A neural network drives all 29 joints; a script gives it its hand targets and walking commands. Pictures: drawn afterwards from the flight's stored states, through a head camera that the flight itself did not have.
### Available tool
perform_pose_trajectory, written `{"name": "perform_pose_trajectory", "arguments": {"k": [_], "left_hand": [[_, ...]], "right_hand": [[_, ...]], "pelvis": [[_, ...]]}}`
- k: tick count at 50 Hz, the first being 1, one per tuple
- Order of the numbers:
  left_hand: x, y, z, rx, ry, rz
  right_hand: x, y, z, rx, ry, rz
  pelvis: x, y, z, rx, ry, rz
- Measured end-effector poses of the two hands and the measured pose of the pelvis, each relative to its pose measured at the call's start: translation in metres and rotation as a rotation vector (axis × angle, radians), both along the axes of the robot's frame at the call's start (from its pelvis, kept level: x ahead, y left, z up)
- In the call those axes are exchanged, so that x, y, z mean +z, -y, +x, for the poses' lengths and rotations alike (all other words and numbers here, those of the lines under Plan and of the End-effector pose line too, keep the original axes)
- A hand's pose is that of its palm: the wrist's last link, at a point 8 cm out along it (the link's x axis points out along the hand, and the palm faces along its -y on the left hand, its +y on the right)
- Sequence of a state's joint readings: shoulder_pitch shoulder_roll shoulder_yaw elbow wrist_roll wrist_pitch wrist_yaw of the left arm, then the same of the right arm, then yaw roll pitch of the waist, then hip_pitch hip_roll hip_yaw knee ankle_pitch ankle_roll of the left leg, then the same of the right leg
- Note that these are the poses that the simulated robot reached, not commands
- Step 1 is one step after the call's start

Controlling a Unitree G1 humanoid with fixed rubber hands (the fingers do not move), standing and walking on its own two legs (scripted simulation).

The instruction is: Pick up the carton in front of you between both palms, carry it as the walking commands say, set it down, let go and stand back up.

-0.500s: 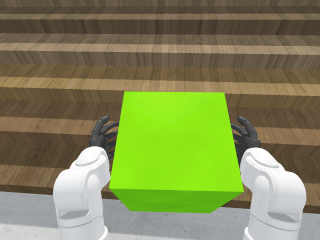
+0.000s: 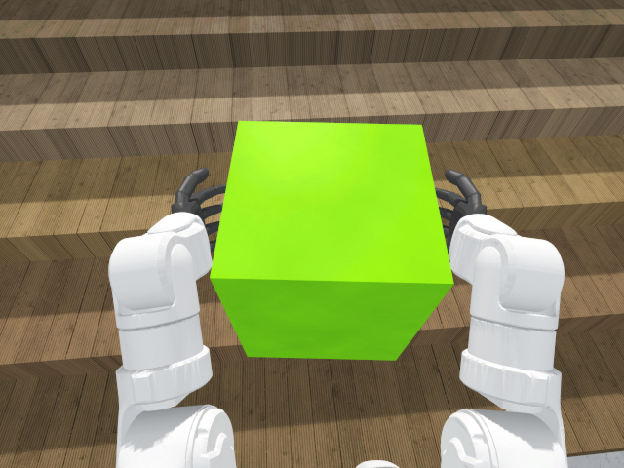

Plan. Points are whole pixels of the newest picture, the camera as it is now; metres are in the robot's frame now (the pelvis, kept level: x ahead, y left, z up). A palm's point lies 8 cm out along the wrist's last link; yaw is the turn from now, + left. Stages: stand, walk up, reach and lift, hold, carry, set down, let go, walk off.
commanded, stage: carry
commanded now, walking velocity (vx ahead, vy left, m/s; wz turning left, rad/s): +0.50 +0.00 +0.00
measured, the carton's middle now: (325, 253) +0.39 -0.02 +0.06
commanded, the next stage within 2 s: none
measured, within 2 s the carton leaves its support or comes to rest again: neither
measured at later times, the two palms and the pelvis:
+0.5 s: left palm (171, 7) +0.66 +0.16 +0.24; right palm out of the picture +0.71 -0.13 +0.24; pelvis +0.33 -0.05 +0.12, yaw +3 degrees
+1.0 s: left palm out of the picture +1.03 +0.10 +0.40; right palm out of the picture +0.99 -0.19 +0.39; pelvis +0.64 +0.02 +0.24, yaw -1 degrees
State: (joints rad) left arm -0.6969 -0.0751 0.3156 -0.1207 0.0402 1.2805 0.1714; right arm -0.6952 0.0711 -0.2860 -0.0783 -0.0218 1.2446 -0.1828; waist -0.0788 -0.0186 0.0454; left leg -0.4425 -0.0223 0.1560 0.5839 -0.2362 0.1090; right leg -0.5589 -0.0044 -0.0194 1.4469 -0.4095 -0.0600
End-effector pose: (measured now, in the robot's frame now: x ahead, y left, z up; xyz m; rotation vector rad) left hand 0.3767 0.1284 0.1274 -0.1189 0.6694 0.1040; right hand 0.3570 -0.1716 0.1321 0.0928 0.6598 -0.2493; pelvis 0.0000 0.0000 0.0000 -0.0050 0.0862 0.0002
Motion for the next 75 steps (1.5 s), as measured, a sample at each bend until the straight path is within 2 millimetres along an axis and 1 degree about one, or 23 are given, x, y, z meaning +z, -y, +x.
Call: {"name": "perform_pose_trajectory", "arguments": {"k": [4,9,13,16,18,20,23,26,30,34,36,39,42,45,49,53,56,60,64,66,70,72,75], "left_hand": [[-0.001,0.001,0.043,0.021,0.029,-0.037],[0.011,0.005,0.101,0.03,0.114,-0.049],[0.022,0.006,0.159,0.05,0.129,-0.029],[0.033,-0.003,0.196,0.111,0.096,0.015],[0.044,-0.014,0.214,0.159,0.066,0.04],[0.058,-0.023,0.228,0.194,0.042,0.043],[0.089,-0.032,0.254,0.229,0.044,0.024],[0.129,-0.034,0.292,0.232,0.089,0.031],[0.183,-0.032,0.352,0.192,0.169,0.081],[0.218,-0.022,0.42,0.123,0.177,0.106],[0.227,-0.015,0.458,0.083,0.162,0.101],[0.231,0.0,0.517,0.0,0.12,0.078],[0.229,0.019,0.567,-0.076,0.05,0.03],[0.233,0.028,0.598,-0.08,-0.017,-0.004],[0.26,0.026,0.639,-0.06,0.01,-0.011],[0.29,0.016,0.684,-0.032,0.1,-0.017],[0.303,0.009,0.716,0.001,0.119,-0.01],[0.307,0.001,0.762,0.047,0.091,-0.016],[0.305,-0.008,0.807,0.129,0.037,0.021],[0.306,-0.015,0.822,0.177,0.008,0.047],[0.318,-0.02,0.85,0.219,-0.037,0.053],[0.333,-0.02,0.87,0.224,-0.024,0.037],[0.366,-0.015,0.907,0.212,0.043,0.034]], "right_hand": [[0.0,0.0,0.043,-0.021,0.037,0.041],[0.017,0.004,0.106,-0.006,0.119,0.03],[0.029,0.005,0.174,0.038,0.13,0.016],[0.033,-0.004,0.233,0.113,0.095,0.031],[0.04,-0.015,0.267,0.167,0.066,0.044],[0.054,-0.026,0.291,0.197,0.044,0.056],[0.086,-0.036,0.325,0.213,0.046,0.062],[0.123,-0.039,0.362,0.218,0.091,0.051],[0.166,-0.035,0.413,0.209,0.173,0.054],[0.193,-0.023,0.462,0.156,0.178,0.051],[0.201,-0.016,0.489,0.124,0.161,0.045],[0.21,0.0,0.523,0.045,0.114,0.017],[0.215,0.016,0.546,-0.035,0.039,-0.008],[0.222,0.025,0.569,-0.072,-0.025,0.003],[0.251,0.024,0.616,-0.076,0.004,0.022],[0.289,0.015,0.674,-0.04,0.092,0.004],[0.309,0.008,0.718,-0.001,0.109,-0.018],[0.318,0.0,0.782,0.063,0.082,-0.02],[0.311,-0.01,0.854,0.146,0.032,0.008],[0.308,-0.018,0.886,0.195,0.004,0.033],[0.315,-0.025,0.925,0.211,-0.038,0.076],[0.329,-0.024,0.942,0.202,-0.025,0.077],[0.36,-0.018,0.972,0.188,0.043,0.061]], "pelvis": [[0.01,0.0,0.044,0.002,-0.017,-0.014],[0.014,0.009,0.113,0.019,-0.01,-0.024],[0.02,0.022,0.178,0.027,-0.016,-0.037],[0.032,0.035,0.229,0.028,-0.002,-0.052],[0.048,0.042,0.251,0.023,0.005,-0.059],[0.069,0.046,0.273,0.021,0.011,-0.052],[0.099,0.052,0.308,0.036,0.015,-0.029],[0.121,0.052,0.344,0.048,0.019,0.003],[0.133,0.042,0.396,0.035,0.025,0.026],[0.142,0.027,0.455,0.02,0.028,0.054],[0.145,0.019,0.485,0.012,0.017,0.064],[0.154,0.002,0.532,-0.001,0.021,0.061],[0.175,-0.008,0.561,0.005,0.038,0.072],[0.204,-0.013,0.588,0.001,0.041,0.062],[0.235,-0.017,0.628,-0.014,0.035,0.028],[0.249,-0.008,0.673,-0.01,0.02,0.013],[0.256,0.004,0.714,0.009,0.02,-0.001],[0.264,0.022,0.775,0.02,0.01,-0.032],[0.274,0.045,0.839,0.035,0.007,-0.043],[0.286,0.054,0.861,0.026,0.02,-0.056],[0.322,0.06,0.896,0.029,0.028,-0.053],[0.339,0.063,0.916,0.038,0.028,-0.041],[0.358,0.063,0.948,0.046,0.025,-0.018]]}}
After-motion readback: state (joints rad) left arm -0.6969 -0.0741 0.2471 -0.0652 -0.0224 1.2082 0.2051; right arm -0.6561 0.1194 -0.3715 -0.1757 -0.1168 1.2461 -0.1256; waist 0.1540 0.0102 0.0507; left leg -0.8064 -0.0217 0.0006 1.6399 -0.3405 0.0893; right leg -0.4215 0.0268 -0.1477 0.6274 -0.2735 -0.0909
